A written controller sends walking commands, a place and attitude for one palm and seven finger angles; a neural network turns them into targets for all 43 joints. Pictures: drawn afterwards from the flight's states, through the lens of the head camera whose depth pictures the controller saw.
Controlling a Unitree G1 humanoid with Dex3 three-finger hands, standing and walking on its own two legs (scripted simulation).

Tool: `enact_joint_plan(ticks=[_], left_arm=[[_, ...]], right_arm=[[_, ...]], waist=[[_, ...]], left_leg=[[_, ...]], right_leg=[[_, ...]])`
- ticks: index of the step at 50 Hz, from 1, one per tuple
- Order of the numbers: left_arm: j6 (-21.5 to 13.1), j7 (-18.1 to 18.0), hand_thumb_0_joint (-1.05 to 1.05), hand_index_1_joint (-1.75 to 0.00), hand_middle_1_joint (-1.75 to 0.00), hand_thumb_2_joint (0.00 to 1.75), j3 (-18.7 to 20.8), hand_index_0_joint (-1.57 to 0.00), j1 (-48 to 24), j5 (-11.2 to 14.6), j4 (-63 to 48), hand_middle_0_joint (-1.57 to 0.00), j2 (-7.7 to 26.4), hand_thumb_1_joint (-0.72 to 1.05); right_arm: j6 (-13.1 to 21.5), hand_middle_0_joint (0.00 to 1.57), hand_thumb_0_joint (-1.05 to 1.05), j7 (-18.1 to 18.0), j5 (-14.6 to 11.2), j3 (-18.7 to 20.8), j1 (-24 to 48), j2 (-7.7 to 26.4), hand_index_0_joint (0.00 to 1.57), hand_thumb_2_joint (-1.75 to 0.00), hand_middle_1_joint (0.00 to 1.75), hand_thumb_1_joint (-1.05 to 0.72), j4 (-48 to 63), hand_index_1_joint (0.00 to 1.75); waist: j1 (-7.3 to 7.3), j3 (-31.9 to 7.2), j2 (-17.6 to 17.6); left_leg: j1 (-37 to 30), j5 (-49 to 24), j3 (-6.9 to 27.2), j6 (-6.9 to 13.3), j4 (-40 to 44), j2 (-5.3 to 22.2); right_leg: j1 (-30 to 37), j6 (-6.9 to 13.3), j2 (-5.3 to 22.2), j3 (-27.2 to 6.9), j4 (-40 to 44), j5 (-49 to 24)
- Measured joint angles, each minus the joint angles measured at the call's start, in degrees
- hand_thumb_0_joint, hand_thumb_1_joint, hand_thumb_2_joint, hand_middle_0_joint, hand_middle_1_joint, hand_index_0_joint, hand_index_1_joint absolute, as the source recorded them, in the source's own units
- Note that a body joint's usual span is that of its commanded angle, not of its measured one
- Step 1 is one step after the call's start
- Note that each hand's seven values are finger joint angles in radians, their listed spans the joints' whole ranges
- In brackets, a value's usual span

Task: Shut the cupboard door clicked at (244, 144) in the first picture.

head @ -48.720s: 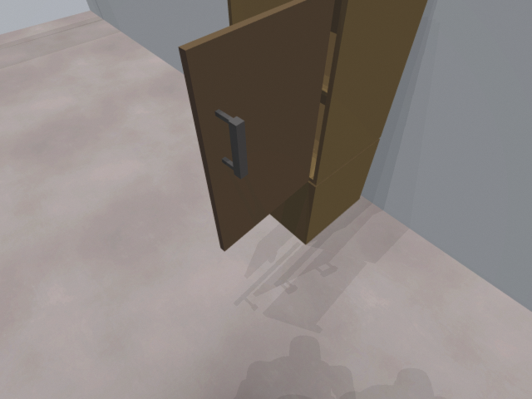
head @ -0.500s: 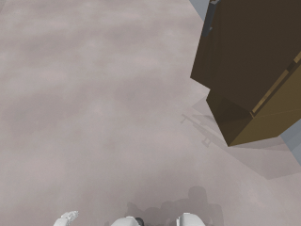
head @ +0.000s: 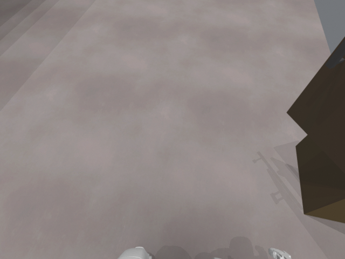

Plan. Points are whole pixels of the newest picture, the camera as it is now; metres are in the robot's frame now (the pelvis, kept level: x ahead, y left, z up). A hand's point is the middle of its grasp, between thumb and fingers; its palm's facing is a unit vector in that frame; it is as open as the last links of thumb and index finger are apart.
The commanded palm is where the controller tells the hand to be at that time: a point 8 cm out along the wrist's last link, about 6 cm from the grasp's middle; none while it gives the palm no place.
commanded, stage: walk to a spot facing it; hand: left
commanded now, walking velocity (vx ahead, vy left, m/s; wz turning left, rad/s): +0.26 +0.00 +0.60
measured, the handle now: out of the picture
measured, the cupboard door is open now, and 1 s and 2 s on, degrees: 37 37 37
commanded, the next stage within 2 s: turn to face it in 1.24 s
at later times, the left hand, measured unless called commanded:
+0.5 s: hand out of the picture +0.05 +0.16 -0.14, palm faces +0.35 -0.91 -0.23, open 7.4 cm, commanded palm none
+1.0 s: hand (81, 231) +0.18 +0.24 -0.13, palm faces +0.54 -0.78 -0.30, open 7.4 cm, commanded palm none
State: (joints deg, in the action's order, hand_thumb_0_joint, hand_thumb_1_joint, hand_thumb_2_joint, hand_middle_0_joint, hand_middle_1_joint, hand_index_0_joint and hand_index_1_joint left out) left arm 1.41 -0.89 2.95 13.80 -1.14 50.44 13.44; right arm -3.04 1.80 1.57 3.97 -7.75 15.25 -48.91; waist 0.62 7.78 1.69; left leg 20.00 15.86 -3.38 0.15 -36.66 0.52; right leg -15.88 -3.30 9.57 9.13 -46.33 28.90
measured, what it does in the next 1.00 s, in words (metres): walks ahead, turning left: right foot, then left foot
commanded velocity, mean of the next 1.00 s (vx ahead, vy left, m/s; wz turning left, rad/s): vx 0.06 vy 0.00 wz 0.60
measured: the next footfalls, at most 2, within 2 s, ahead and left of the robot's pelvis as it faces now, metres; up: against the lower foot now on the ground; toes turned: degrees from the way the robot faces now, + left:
right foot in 0.24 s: +0.11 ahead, -0.14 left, +0.00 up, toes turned +3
left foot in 0.60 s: +0.17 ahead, +0.14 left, +0.00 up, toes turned +29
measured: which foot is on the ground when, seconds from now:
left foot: down 0.00-0.24, up 0.26-0.58, down 0.60-0.94, up 0.96-1.00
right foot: up 0.00-0.22, down 0.24-0.58, up 0.60-0.94, down 0.96-1.00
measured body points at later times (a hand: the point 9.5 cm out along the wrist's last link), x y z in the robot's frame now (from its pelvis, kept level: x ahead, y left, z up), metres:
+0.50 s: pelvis +0.10 -0.02 +0.02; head +0.15 -0.01 +0.47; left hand +0.04 +0.21 -0.12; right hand +0.28 -0.22 -0.12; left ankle +0.09 +0.12 -0.67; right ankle +0.07 -0.14 -0.72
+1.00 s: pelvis +0.19 -0.01 +0.01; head +0.24 +0.00 +0.45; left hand +0.15 +0.28 -0.10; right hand +0.39 -0.18 -0.15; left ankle +0.12 +0.10 -0.69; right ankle +0.26 -0.11 -0.72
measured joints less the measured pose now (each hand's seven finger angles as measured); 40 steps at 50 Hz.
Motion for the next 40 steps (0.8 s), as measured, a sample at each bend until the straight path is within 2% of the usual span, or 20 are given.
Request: enact_joint_plan(ticks=[3,5,8,11,12,14,17,19,22,25,28,29,30,32,34,37,40], left_arm=[[1.7,0.0,0.0,-0.3,-0.3,0.9,0.6,-0.2,-0.4,0.0,1.3,-0.2,1.4,0.9],[2.1,0.5,0.0,-0.3,-0.3,0.9,1.0,-0.2,-0.9,0.0,1.7,-0.2,1.6,0.9],[1.4,1.6,0.01,-0.3,-0.3,0.9,1.0,-0.2,-1.4,-0.1,1.1,-0.2,1.4,0.91],[-0.2,2.4,0.0,-0.3,-0.3,0.9,0.7,-0.2,-1.0,-0.3,-0.2,-0.2,1.2,0.91],[-1.1,2.5,0.0,-0.3,-0.3,0.9,0.6,-0.2,-0.4,-0.5,-0.9,-0.2,1.5,0.91],[-2.3,1.8,0.0,-0.3,-0.3,0.9,0.3,-0.2,0.0,-0.8,-1.3,-0.2,0.6,0.9],[-2.8,0.8,0.0,-0.3,-0.3,0.9,0.0,-0.2,2.0,-0.7,-0.5,-0.2,-1.3,0.9],[-2.7,0.4,0.0,-0.3,-0.3,0.9,-0.2,-0.2,3.0,-0.7,0.8,-0.2,-2.3,0.9],[-2.8,0.3,0.0,-0.3,-0.3,0.9,-0.5,-0.2,3.8,-0.7,2.1,-0.2,-3.3,0.9],[-2.7,0.3,0.0,-0.3,-0.3,0.9,-0.7,-0.2,4.1,-0.7,2.5,-0.2,-3.8,0.9],[-2.4,0.3,0.0,-0.3,-0.3,0.9,-0.5,-0.21,4.7,-0.5,2.5,-0.21,-3.6,0.9],[-2.2,0.3,0.0,-0.3,-0.3,0.9,-0.4,-0.21,5.3,-0.4,2.4,-0.21,-3.4,0.9],[-1.8,0.5,0.0,-0.3,-0.3,0.9,-0.3,-0.21,5.9,-0.1,2.3,-0.21,-3.4,0.9],[-0.2,0.2,0.0,-0.3,-0.3,0.9,0.0,-0.21,4.6,0.2,2.6,-0.21,-2.0,0.9],[1.1,-0.2,0.0,-0.3,-0.3,0.9,0.6,-0.2,2.4,0.3,2.7,-0.21,-1.0,0.9],[1.7,0.0,0.0,-0.3,-0.3,0.9,1.2,-0.2,-1.2,0.2,1.5,-0.2,-0.3,0.9],[1.3,0.4,0.0,-0.3,-0.3,0.9,1.5,-0.2,-4.0,0.1,-0.6,-0.2,0.1,0.91]], right_arm=[[1.1,0.2,0.01,-0.7,0.2,-0.8,0.1,-1.2,0.2,-0.9,0.3,-0.91,0.2,0.3],[1.4,0.2,0.0,-1.1,0.5,-1.1,-0.7,-1.6,0.2,-0.9,0.3,-0.91,0.2,0.3],[1.1,0.2,0.0,-1.2,0.7,-1.3,-2.1,-1.7,0.2,-0.9,0.3,-0.91,-0.8,0.3],[0.4,0.2,0.01,-1.0,0.6,-1.2,-3.6,-1.7,0.21,-0.9,0.3,-0.9,-2.1,0.3],[0.1,0.2,0.01,-1.0,0.3,-1.1,-4.3,-1.8,0.21,-0.9,0.3,-0.9,-2.3,0.3],[-0.6,0.2,0.01,-0.9,0.1,-0.5,-4.6,-1.4,0.21,-0.9,0.3,-0.9,-3.5,0.3],[-1.2,0.2,0.01,-0.4,0.4,0.3,-3.9,-0.9,0.2,-0.9,0.3,-0.91,-4.4,0.3],[-1.1,0.2,0.01,0.0,0.3,0.5,-3.2,-0.9,0.2,-0.9,0.3,-0.91,-3.9,0.3],[-0.8,0.2,0.01,0.5,0.1,0.4,-1.9,-1.4,0.2,-0.9,0.3,-0.91,-2.7,0.3],[-0.6,0.19,0.01,0.7,0.0,-0.1,-0.2,-1.9,0.2,-0.9,0.3,-0.91,-1.7,0.3],[-0.2,0.19,0.01,0.8,0.0,-0.8,1.5,-2.3,0.2,-0.9,0.3,-0.91,-0.6,0.3],[0.3,0.19,0.01,0.8,0.1,-1.1,1.8,-2.2,0.2,-0.9,0.3,-0.91,0.0,0.3],[0.9,0.19,0.01,0.9,0.3,-1.3,1.9,-1.7,0.2,-0.9,0.3,-0.91,0.8,0.3],[1.8,0.2,0.01,0.2,0.1,-1.5,2.8,-2.4,0.2,-0.9,0.3,-0.91,1.1,0.3],[2.0,0.2,0.01,-0.5,0.1,-1.9,2.5,-2.9,0.2,-0.9,0.3,-0.91,1.4,0.3],[1.4,0.2,0.0,-1.4,0.3,-1.8,1.7,-3.0,0.2,-0.9,0.3,-0.91,0.8,0.3],[0.7,0.2,0.0,-1.5,0.5,-1.7,0.7,-2.9,0.2,-0.9,0.3,-0.91,-0.3,0.3]], waist=[[-0.75,0.2,0.7],[-0.72,-0.3,0.0],[-0.68,-1.4,-1.6],[-0.49,-2.8,-3.0],[-0.54,-3.7,-2.7],[-0.97,-4.0,-3.6],[-1.03,-4.6,-3.7],[-0.37,-4.6,-3.3],[0.06,-3.6,-1.9],[-0.51,-1.9,-0.9],[-1.42,-0.3,0.3],[-1.59,-0.2,0.4],[-1.69,-0.5,-0.5],[-1.83,0.6,0.8],[-1.67,0.9,1.0],[-1.13,0.5,-0.1],[-0.59,-0.3,-1.4]], left_leg=[[0.2,3.1,1.3,0.2,-1.6,-0.5],[-0.8,2.7,2.9,-0.2,0.1,-0.6],[-2.2,1.8,5.4,-0.6,2.5,-0.5],[-2.5,3.3,8.0,-1.0,1.3,-0.5],[-1.5,6.4,8.6,-0.6,-1.3,-1.0],[2.1,13.0,8.9,-0.2,-12.7,-1.5],[8.1,10.4,6.1,-0.5,-28.5,-1.2],[10.3,7.4,4.0,-1.2,-30.7,0.0],[10.6,6.0,1.0,-1.7,-24.2,1.3],[9.0,5.0,-1.2,-1.4,-14.0,1.6],[5.7,2.6,-3.3,-0.4,-4.0,0.5],[3.8,-1.5,-3.9,0.2,0.1,0.1],[2.9,-7.8,-3.1,2.2,2.0,0.6],[3.9,-3.6,-2.8,3.5,-2.5,-0.2],[3.2,0.4,-1.7,3.2,-2.9,-0.6],[1.9,-0.7,0.6,2.3,0.2,-1.1],[0.8,-1.9,2.8,2.1,3.1,-1.2]], right_leg=[[-6.4,-0.3,-2.4,-4.6,-13.4,3.8],[-8.8,-0.2,-3.6,-5.6,-14.8,1.8],[-9.2,0.0,-4.7,-5.9,-7.2,-0.9],[-5.7,0.1,-6.2,-5.1,4.9,-5.2],[-4.1,0.6,-6.1,-5.0,9.2,-6.0],[-3.5,2.7,-5.8,-3.1,8.0,-8.8],[0.0,3.7,-4.9,-0.9,10.8,-8.8],[2.8,3.3,-4.1,0.7,14.5,-9.6],[6.2,2.8,-2.5,3.1,18.1,-10.0],[8.4,1.8,-1.3,5.7,18.4,-8.7],[9.1,0.6,0.3,7.8,14.8,-5.3],[8.3,0.2,0.9,8.0,11.3,-3.7],[5.9,-0.1,0.9,7.4,5.2,-2.6],[-0.2,-0.3,0.4,0.9,-8.9,2.4],[-5.2,-0.6,-1.3,-3.4,-16.6,3.3],[-10.1,-0.8,-2.7,-6.1,-17.6,0.2],[-11.8,-0.9,-3.7,-7.3,-11.8,-2.3]])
